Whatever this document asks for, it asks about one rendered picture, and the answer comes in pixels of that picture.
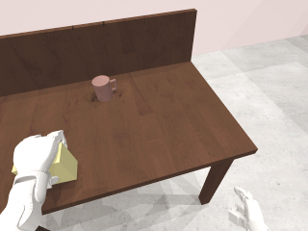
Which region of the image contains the sponge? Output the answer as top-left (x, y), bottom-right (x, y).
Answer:
top-left (12, 142), bottom-right (78, 185)

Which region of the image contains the left robot forearm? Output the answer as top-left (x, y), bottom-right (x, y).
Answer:
top-left (0, 170), bottom-right (49, 231)

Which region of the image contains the table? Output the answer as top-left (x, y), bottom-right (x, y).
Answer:
top-left (0, 9), bottom-right (258, 231)

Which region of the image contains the robot left hand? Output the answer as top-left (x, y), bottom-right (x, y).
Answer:
top-left (13, 130), bottom-right (67, 189)

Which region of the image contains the robot right hand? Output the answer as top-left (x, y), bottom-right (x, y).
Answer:
top-left (228, 187), bottom-right (265, 230)

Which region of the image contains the right robot forearm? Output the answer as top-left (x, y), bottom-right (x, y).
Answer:
top-left (246, 220), bottom-right (270, 231)

